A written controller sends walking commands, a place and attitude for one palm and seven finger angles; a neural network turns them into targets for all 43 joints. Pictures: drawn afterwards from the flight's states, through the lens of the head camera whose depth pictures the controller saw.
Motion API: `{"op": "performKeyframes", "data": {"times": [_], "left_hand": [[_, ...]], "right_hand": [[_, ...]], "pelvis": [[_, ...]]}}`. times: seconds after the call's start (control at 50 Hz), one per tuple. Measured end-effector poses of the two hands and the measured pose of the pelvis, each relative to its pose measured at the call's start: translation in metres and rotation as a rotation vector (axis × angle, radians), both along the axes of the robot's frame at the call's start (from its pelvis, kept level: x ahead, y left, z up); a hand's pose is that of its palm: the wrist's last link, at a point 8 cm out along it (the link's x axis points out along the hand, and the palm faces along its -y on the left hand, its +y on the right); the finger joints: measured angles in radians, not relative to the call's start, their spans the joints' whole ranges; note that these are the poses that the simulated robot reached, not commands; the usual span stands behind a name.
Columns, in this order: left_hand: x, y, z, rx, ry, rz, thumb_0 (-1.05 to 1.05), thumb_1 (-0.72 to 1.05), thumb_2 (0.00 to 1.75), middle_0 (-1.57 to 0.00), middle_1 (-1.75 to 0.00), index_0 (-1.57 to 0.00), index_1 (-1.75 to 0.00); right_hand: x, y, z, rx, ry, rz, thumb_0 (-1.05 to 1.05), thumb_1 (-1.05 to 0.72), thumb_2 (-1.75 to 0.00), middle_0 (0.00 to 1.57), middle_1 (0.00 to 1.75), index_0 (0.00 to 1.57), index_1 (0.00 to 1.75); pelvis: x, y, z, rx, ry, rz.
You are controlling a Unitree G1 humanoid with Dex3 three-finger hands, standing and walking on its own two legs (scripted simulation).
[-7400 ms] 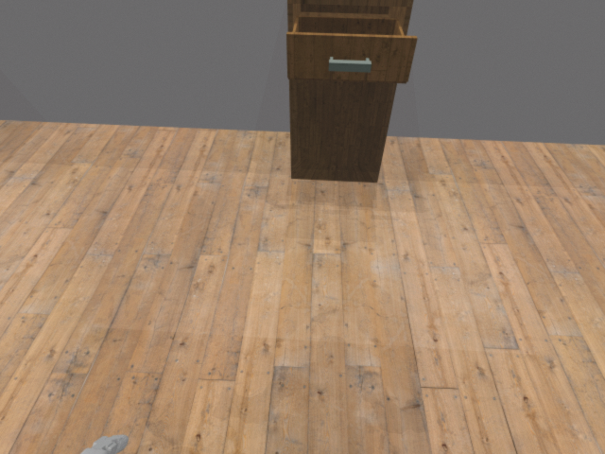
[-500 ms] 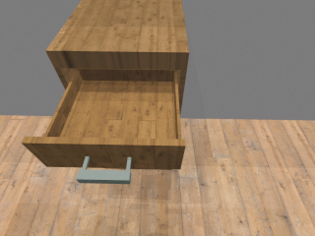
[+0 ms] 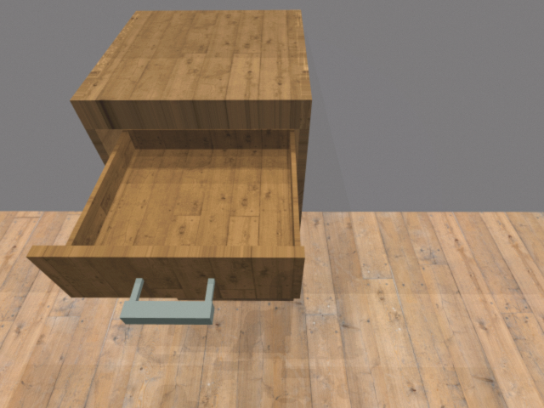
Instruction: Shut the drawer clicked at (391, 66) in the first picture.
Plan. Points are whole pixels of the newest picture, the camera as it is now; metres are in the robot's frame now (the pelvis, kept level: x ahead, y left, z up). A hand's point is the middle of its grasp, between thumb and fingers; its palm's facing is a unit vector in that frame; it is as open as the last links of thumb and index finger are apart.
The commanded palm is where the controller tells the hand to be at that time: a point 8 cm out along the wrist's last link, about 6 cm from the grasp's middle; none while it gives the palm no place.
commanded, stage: look again from close up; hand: left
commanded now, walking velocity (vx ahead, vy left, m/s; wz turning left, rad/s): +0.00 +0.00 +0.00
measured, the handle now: (171, 298) +0.28 +0.17 -0.01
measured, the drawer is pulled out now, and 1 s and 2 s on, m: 0.30 0.29 0.29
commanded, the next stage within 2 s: raise the hand and make a fist in 0.34 s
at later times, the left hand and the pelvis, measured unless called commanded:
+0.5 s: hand out of the picture +0.02 +0.18 -0.16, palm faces +0.12 -0.96 -0.23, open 7.3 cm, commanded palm +0.08 +0.21 -0.06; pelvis -0.02 -0.01 +0.00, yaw +0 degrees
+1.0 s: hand out of the picture +0.12 +0.14 -0.01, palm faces +0.06 -1.00 -0.04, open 5.3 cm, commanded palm +0.09 +0.20 -0.01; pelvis -0.04 -0.02 -0.08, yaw +6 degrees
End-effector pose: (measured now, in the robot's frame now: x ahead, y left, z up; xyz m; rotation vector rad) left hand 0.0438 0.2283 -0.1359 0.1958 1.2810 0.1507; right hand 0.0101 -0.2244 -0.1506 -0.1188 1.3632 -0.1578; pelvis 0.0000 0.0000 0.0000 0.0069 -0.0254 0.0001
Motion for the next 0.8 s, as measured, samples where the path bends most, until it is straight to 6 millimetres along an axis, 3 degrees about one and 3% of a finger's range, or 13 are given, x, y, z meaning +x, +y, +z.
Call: {"op": "performKeyframes", "data": {"times": [0.3, 0.46, 0.48, 0.56, 0.64, 0.68, 0.74, 0.8], "left_hand": [[-0.047, -0.008, -0.001, -0.007, 0.091, 0.024, 0.01, 0.91, 0.89, -0.20, -0.29, -0.20, -0.30], [-0.060, -0.013, -0.003, -0.012, 0.112, 0.028, 0.01, 0.91, 0.89, -0.20, -0.29, -0.20, -0.30], [-0.053, -0.010, 0.001, -0.009, 0.065, 0.079, 0.01, 0.92, 0.89, -0.20, -0.30, -0.20, -0.30], [0.021, 0.007, 0.064, 0.075, -0.449, 0.141, 0.03, 0.95, 0.89, -0.22, -0.31, -0.22, -0.32], [0.089, -0.004, 0.128, 0.034, -0.888, 0.084, 0.03, 0.94, 0.89, -0.25, -0.36, -0.25, -0.36], [0.088, -0.006, 0.120, 0.001, -0.922, 0.088, 0.01, 0.93, 0.89, -0.28, -0.39, -0.22, -0.36], [0.069, -0.016, 0.101, -0.106, -0.996, 0.070, 0.01, 0.92, 0.89, -0.33, -0.45, -0.21, -0.38], [0.048, -0.030, 0.105, -0.157, -1.119, 0.025, 0.01, 0.92, 0.89, -0.39, -0.51, -0.28, -0.45]], "right_hand": [[-0.041, 0.002, 0.000, 0.020, 0.073, -0.023, 0.01, -0.91, -0.89, 0.20, 0.30, 0.20, 0.29], [-0.058, 0.007, 0.000, 0.032, 0.102, -0.033, 0.01, -0.91, -0.89, 0.20, 0.30, 0.20, 0.29], [-0.055, 0.006, 0.001, 0.026, 0.068, -0.033, 0.01, -0.91, -0.89, 0.20, 0.30, 0.20, 0.29], [-0.013, -0.006, 0.011, -0.031, -0.226, 0.004, 0.01, -0.91, -0.89, 0.20, 0.30, 0.20, 0.29], [0.054, -0.022, 0.029, -0.063, -0.538, 0.074, 0.02, -0.91, -0.89, 0.20, 0.30, 0.20, 0.29], [0.088, -0.029, 0.046, -0.079, -0.692, 0.109, 0.02, -0.91, -0.89, 0.20, 0.30, 0.20, 0.29], [0.132, -0.035, 0.073, -0.108, -0.868, 0.183, 0.02, -0.91, -0.89, 0.20, 0.30, 0.20, 0.29], [0.168, -0.033, 0.091, -0.136, -0.982, 0.290, 0.01, -0.91, -0.89, 0.20, 0.30, 0.20, 0.29]], "pelvis": [[-0.012, -0.005, 0.002, 0.002, -0.006, -0.004], [-0.016, -0.006, 0.002, 0.000, 0.001, -0.003], [-0.017, -0.007, 0.001, 0.002, 0.000, 0.000], [-0.018, -0.007, -0.002, 0.008, 0.006, 0.032], [-0.027, -0.007, -0.010, 0.007, 0.038, 0.067], [-0.031, -0.009, -0.017, 0.012, 0.073, 0.060], [-0.035, -0.014, -0.031, 0.015, 0.124, 0.050], [-0.035, -0.016, -0.045, 0.004, 0.150, 0.062]]}}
